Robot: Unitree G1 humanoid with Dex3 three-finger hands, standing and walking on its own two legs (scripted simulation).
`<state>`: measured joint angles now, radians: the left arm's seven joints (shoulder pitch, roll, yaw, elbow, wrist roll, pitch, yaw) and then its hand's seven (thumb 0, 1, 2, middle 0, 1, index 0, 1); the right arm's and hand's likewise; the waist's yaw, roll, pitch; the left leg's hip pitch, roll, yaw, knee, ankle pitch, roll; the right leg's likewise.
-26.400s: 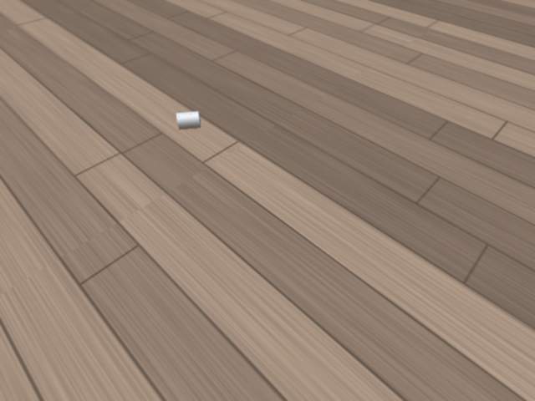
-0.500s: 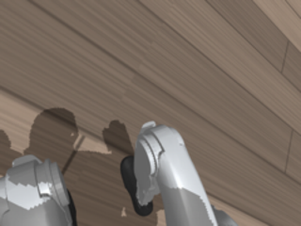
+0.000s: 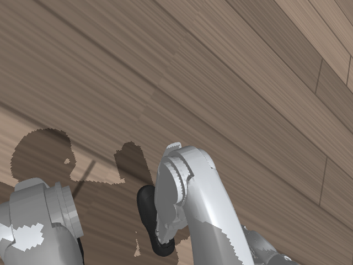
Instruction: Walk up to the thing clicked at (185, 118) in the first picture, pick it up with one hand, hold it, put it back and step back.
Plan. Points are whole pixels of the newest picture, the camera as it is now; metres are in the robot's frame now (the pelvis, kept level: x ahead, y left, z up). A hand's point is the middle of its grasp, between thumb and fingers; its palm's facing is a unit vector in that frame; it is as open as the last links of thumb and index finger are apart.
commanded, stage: rest palm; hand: left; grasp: from above
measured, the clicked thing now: out of the picture +0.44 +0.39 -0.26
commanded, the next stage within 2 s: close in 0.38 s
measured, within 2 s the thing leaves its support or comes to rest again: neither
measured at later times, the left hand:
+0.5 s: hand out of the picture +0.42 +0.38 -0.24, palm faces -0.43 -0.19 -0.88, open 13.8 cm
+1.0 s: hand out of the picture +0.42 +0.39 -0.24, palm faces -0.44 -0.20 -0.87, open 12.1 cm
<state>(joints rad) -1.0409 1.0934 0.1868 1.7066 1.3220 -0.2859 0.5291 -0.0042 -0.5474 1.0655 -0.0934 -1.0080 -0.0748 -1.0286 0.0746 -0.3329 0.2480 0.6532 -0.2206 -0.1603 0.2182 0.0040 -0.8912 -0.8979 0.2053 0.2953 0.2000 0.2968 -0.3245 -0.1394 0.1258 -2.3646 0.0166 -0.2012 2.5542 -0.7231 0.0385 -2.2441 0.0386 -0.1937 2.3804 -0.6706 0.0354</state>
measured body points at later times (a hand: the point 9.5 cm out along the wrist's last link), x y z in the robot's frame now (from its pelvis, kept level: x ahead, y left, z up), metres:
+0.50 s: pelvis +0.00 +0.00 +0.00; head +0.27 +0.13 +0.33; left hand +0.44 +0.39 -0.19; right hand +0.06 -0.26 -0.06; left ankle +0.06 +0.11 -0.27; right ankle +0.11 -0.11 -0.27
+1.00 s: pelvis +0.00 +0.00 +0.00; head +0.28 +0.14 +0.32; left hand +0.44 +0.40 -0.19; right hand +0.08 -0.26 -0.06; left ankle +0.06 +0.11 -0.27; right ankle +0.11 -0.11 -0.27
